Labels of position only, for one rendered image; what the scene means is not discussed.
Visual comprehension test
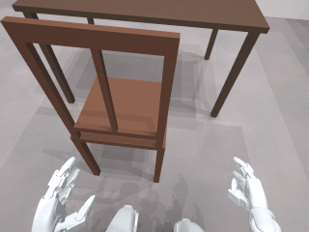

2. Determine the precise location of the left robot hand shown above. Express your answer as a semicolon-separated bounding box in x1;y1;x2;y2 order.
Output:
31;157;97;232

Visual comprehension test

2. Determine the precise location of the robot left thigh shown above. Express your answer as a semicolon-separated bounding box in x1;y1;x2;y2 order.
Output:
105;207;139;232

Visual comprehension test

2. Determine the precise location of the robot right forearm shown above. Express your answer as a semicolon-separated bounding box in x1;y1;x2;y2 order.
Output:
248;207;282;232

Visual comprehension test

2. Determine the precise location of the right robot hand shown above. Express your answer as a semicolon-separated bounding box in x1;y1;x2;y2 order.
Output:
228;157;268;213

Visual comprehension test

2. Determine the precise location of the chair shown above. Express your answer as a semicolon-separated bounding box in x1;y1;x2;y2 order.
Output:
0;16;181;183

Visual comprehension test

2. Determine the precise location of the robot left shin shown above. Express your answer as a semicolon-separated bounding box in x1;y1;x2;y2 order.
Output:
124;205;133;209

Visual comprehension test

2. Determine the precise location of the table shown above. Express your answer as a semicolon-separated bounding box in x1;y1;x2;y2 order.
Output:
12;0;270;118

